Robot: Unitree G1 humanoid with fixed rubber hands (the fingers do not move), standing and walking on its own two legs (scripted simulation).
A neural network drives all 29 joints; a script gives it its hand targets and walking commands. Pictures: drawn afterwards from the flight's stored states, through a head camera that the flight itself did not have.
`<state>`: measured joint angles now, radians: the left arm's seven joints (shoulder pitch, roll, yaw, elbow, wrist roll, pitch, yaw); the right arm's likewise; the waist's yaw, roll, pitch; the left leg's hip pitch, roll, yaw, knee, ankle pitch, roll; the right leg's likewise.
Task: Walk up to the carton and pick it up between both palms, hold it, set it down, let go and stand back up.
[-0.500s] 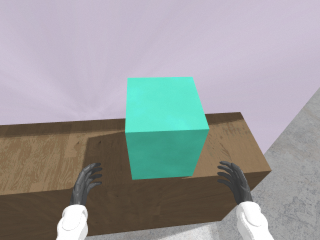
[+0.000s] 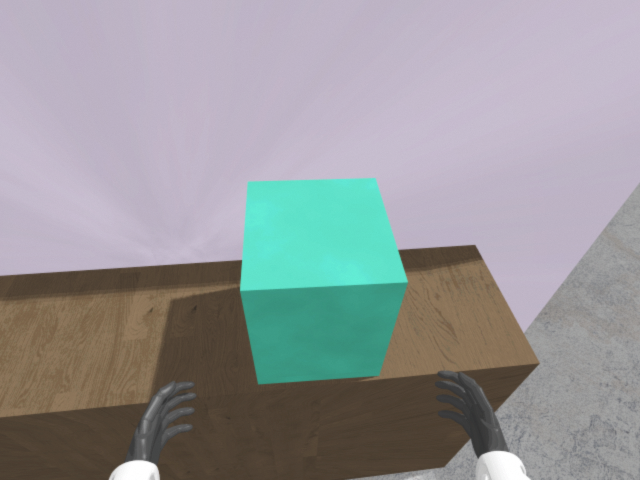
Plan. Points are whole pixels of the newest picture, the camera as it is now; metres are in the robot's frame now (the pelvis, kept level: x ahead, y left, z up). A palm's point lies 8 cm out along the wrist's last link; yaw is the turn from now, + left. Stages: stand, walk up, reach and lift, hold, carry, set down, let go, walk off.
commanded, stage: set down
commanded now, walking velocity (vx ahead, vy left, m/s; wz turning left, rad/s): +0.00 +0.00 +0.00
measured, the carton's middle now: (316, 282) +0.44 +0.02 -0.01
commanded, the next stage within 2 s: let go in 0.94 s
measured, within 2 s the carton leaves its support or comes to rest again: neither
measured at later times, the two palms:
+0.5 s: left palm out of the picture +0.16 +0.23 -0.07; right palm out of the picture +0.15 -0.21 -0.07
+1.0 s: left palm out of the picture +0.14 +0.22 -0.07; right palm out of the picture +0.13 -0.23 -0.07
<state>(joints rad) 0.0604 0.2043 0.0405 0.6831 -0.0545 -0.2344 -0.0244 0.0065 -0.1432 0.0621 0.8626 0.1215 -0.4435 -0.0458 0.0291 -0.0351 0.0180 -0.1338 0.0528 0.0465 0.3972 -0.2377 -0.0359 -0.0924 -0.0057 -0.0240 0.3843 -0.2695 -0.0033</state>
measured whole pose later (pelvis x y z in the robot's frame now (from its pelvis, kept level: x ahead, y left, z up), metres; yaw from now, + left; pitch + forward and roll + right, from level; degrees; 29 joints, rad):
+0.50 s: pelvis -0.01 +0.00 +0.00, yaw -1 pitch -4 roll +0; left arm 0.19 0.22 0.02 0.55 -0.01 0.03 -0.03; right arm 0.18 -0.17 0.03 0.73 0.05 -0.27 -0.03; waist 0.03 -0.03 0.06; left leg -0.05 0.05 0.07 0.34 -0.21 -0.03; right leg -0.02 0.00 0.00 0.34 -0.24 0.00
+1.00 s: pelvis -0.03 +0.00 +0.00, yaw +0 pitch -5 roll +0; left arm 0.17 0.22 -0.01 0.53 0.00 0.14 0.00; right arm 0.17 -0.18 -0.01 0.71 -0.03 -0.17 0.01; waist 0.01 -0.03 0.07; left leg -0.08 0.05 0.05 0.36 -0.18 -0.03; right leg -0.06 -0.01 -0.02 0.38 -0.23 -0.01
